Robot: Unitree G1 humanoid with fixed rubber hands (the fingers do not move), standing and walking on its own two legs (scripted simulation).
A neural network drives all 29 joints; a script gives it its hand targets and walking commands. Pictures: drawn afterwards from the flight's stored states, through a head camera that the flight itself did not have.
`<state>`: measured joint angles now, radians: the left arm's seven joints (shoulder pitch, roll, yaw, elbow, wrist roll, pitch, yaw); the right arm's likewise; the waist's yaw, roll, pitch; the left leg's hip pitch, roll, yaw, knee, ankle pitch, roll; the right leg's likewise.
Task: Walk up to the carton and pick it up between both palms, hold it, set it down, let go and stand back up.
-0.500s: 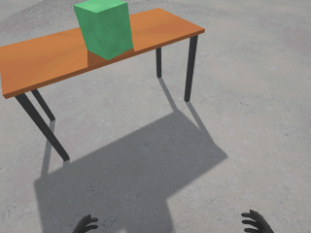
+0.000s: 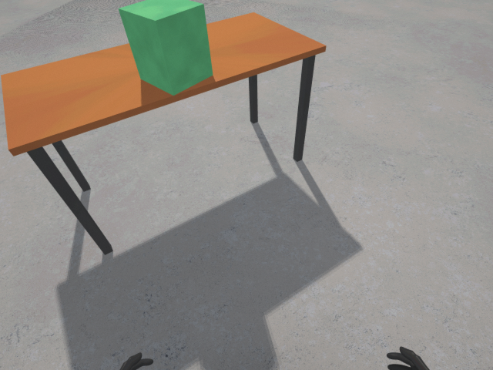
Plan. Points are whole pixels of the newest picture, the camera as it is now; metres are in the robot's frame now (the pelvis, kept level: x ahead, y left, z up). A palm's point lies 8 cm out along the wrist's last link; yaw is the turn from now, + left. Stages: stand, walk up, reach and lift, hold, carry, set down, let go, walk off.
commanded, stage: stand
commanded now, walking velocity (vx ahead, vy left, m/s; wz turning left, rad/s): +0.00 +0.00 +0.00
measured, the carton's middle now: (169, 44) +1.18 +0.32 +0.05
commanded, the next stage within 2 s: walk up in 1.66 s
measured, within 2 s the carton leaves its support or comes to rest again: neither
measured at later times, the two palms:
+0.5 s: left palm out of the picture +0.11 +0.25 -0.09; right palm out of the picture +0.11 -0.25 -0.09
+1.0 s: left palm out of the picture +0.10 +0.25 -0.09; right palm out of the picture +0.11 -0.25 -0.09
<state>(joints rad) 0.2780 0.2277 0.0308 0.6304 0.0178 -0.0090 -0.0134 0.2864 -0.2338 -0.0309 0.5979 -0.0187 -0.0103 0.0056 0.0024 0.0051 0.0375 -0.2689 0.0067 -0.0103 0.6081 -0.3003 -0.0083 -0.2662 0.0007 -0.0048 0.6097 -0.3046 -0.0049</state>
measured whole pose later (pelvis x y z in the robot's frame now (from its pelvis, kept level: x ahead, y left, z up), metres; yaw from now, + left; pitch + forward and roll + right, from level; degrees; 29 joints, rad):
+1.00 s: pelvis +0.00 +0.00 +0.00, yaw +0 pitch -2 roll +0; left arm 0.29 0.24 0.02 0.67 0.01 0.00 -0.01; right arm 0.30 -0.25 -0.01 0.64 -0.01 -0.01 0.00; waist 0.00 0.00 0.04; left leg -0.25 0.01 -0.01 0.58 -0.29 -0.01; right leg -0.25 0.00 -0.01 0.58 -0.29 -0.01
